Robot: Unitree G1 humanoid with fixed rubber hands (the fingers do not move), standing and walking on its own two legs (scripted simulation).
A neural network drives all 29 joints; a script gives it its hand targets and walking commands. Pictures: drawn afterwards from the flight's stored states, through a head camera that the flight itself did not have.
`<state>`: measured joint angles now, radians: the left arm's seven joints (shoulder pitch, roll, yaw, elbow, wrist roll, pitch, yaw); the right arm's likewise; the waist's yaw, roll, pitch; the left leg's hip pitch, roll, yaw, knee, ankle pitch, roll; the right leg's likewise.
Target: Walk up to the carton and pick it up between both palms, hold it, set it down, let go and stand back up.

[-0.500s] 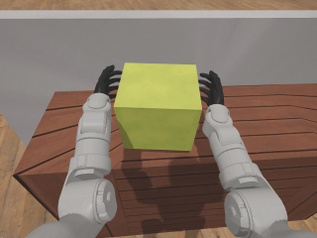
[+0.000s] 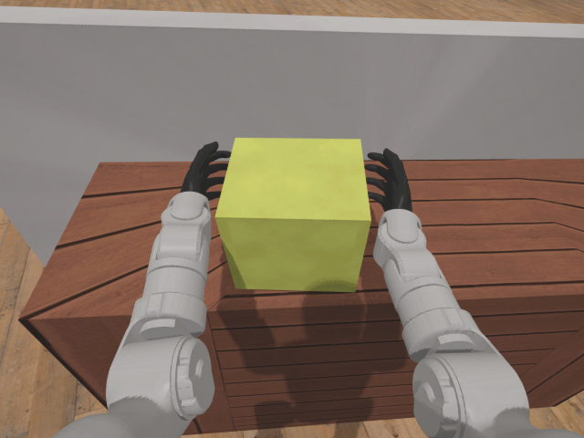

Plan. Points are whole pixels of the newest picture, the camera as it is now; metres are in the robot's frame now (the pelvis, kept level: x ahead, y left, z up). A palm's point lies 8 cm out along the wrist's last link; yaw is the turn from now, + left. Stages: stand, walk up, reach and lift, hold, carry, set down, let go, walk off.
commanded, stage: set down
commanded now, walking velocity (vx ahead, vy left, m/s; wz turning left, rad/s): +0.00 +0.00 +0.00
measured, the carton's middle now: (296, 216) +0.41 +0.02 +0.09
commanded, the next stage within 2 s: none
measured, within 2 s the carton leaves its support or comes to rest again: rests again in 1.64 s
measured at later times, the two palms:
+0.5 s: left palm (204, 196) +0.42 +0.16 +0.12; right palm (391, 206) +0.40 -0.12 +0.12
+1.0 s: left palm (203, 204) +0.43 +0.16 +0.10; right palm (386, 210) +0.41 -0.11 +0.11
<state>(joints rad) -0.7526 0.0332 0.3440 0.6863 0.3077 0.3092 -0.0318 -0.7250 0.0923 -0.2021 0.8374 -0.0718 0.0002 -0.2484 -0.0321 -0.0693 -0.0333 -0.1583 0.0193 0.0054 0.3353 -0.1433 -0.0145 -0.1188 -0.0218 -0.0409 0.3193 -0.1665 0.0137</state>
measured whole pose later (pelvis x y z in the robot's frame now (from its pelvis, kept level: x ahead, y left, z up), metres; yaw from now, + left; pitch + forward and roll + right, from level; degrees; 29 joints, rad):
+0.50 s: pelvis +0.02 +0.00 +0.00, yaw +0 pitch +0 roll +0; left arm -0.82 0.03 0.39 0.90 0.31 0.18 -0.01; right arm -0.73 0.11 -0.33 0.89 -0.19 -0.04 -0.22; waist -0.01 -0.07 -0.04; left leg -0.16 0.02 0.01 0.32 -0.15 -0.01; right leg -0.12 -0.02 -0.04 0.30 -0.18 0.01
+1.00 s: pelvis +0.02 +0.00 +0.00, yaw +0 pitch +0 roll +0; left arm -0.82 0.03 0.47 0.98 0.31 0.11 -0.03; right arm -0.73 0.17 -0.45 0.89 -0.33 -0.06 -0.20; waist -0.01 -0.07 -0.03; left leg -0.16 0.01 0.01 0.31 -0.16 -0.01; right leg -0.12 -0.03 -0.04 0.30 -0.18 0.01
